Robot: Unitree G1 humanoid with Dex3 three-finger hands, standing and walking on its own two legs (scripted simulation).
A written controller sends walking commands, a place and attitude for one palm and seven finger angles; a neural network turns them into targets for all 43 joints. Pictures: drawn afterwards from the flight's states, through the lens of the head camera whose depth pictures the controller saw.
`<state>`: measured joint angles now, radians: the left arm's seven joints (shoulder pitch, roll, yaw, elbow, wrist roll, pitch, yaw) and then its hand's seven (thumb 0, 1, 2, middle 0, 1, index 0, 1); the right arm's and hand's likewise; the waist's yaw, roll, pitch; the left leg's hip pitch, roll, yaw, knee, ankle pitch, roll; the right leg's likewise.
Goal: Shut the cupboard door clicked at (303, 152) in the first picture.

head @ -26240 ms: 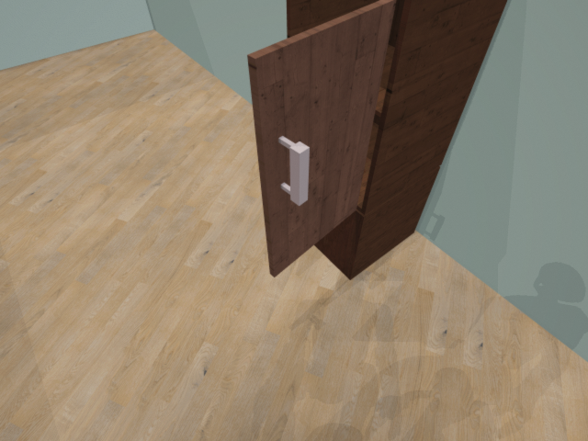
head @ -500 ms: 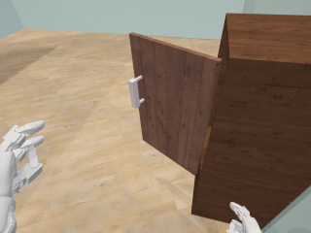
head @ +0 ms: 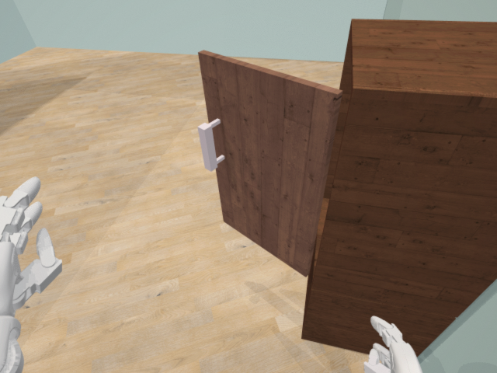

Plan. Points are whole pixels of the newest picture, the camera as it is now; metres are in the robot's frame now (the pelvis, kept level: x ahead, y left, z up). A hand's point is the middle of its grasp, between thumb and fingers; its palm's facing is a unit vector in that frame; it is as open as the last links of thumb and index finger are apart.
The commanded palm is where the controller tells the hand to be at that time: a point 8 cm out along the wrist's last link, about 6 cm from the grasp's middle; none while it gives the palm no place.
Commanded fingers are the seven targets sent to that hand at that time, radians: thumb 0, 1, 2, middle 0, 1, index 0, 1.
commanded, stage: step back with the hand held close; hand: left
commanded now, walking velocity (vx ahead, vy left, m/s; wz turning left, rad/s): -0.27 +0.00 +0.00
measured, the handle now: (213, 144) +0.65 +0.18 +0.02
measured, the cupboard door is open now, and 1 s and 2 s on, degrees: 63 63 63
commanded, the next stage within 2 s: stop stepping back and stand still in 1.40 s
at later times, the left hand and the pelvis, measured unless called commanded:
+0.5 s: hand (32, 272) +0.18 +0.29 +0.16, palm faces +0.39 -0.79 -0.48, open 7.4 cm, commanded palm +0.12 +0.33 +0.17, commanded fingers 0.00 0.90 0.90 -0.20 -0.30 -0.20 -0.30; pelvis -0.03 +0.03 -0.01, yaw -1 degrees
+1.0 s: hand out of the picture +0.10 +0.28 +0.16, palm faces +0.47 -0.78 -0.42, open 7.4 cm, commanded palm +0.03 +0.33 +0.17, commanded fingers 0.00 0.90 0.90 -0.20 -0.30 -0.20 -0.30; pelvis -0.10 +0.02 -0.02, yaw +2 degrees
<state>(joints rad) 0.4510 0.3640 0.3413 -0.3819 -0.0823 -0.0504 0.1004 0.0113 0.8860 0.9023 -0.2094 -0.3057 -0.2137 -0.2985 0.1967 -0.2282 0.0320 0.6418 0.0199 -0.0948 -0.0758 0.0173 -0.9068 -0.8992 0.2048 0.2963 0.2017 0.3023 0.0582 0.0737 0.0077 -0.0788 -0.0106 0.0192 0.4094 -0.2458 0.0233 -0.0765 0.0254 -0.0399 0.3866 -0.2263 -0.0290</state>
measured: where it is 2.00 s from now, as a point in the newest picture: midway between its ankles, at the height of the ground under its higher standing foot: outside the picture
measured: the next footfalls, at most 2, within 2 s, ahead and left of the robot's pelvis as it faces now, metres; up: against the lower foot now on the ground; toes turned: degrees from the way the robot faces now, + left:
right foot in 1.38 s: -0.27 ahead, -0.12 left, +0.00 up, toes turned -2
left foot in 1.72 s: -0.07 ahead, +0.12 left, +0.00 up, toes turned -3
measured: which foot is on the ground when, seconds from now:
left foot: down 0.00-1.00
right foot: down 0.00-1.00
